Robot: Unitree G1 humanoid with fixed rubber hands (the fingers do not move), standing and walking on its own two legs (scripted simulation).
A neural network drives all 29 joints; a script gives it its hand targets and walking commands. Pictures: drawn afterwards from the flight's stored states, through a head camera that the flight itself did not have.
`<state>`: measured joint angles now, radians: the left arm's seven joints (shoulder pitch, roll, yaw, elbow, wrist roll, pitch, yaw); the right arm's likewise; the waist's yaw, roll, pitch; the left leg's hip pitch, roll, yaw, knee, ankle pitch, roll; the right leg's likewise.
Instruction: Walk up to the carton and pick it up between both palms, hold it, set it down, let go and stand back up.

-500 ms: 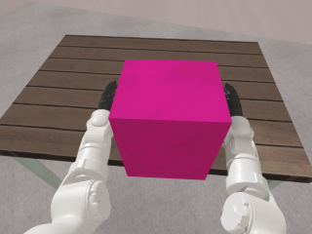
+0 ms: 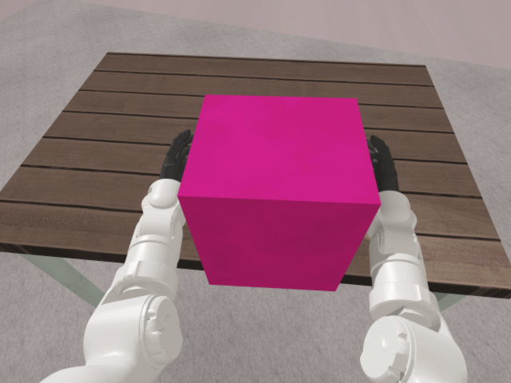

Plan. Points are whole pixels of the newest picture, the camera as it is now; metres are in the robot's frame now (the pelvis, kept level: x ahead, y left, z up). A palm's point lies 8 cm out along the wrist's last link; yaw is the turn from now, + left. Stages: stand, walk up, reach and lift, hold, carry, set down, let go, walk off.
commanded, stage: set down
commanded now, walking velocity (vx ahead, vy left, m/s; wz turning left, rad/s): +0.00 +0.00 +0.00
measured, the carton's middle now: (275, 200) +0.42 -0.03 +0.03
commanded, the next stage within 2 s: none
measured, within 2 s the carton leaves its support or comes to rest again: neither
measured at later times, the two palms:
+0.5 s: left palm (174, 173) +0.45 +0.13 +0.08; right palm (382, 182) +0.42 -0.20 +0.08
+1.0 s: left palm (149, 159) +0.47 +0.17 +0.10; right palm (418, 173) +0.42 -0.26 +0.10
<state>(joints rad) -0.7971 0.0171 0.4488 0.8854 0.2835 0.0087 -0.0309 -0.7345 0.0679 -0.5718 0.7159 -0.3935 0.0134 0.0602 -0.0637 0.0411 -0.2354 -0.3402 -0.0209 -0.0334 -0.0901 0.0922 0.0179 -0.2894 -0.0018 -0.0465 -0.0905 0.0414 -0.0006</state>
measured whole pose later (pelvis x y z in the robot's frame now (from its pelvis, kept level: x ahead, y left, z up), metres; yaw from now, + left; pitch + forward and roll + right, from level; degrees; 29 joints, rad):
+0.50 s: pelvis +0.00 +0.00 +0.00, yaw -2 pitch +19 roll +0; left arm -0.83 0.11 0.34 1.03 0.15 -0.03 -0.02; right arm -0.80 -0.03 -0.43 0.92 -0.27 0.00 0.00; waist -0.05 0.03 -0.23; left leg -0.32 -0.02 0.00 -0.07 0.07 0.02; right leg -0.28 0.00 -0.02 -0.08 0.03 0.00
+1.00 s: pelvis -0.01 +0.00 +0.00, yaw -5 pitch +20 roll -1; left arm -0.93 0.38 -0.01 1.14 -0.34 0.00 -0.01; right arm -0.93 -0.33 0.08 1.06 0.34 0.03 -0.04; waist -0.03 0.05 -0.23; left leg -0.50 0.00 0.02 0.22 -0.07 0.01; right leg -0.46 0.02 0.04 0.16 -0.06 0.00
